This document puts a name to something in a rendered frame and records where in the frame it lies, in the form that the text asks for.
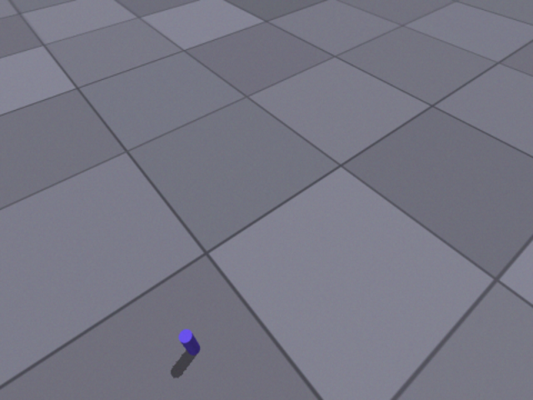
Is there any can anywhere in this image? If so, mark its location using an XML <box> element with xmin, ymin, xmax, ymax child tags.
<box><xmin>179</xmin><ymin>329</ymin><xmax>200</xmax><ymax>356</ymax></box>

